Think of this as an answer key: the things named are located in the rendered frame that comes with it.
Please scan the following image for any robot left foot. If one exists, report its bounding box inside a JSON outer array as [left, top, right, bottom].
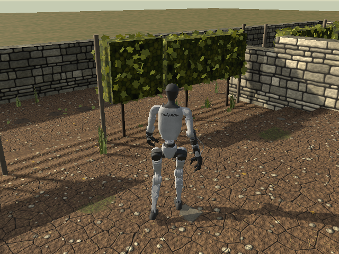
[[149, 209, 158, 220]]

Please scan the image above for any right robot hand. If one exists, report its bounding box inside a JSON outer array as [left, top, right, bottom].
[[190, 156, 202, 171]]

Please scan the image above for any left robot shin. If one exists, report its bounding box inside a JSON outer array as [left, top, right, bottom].
[[151, 175, 160, 213]]

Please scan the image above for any right robot upper arm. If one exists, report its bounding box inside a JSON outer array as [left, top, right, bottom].
[[182, 107, 194, 138]]

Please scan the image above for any left robot upper arm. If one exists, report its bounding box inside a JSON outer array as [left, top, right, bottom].
[[146, 105, 160, 133]]

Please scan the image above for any left robot forearm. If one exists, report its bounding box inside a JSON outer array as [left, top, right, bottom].
[[146, 125, 153, 140]]

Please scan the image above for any left robot hand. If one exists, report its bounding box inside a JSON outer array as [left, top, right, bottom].
[[147, 137, 159, 147]]

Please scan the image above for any right robot forearm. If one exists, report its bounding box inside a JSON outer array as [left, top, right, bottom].
[[190, 129, 201, 157]]

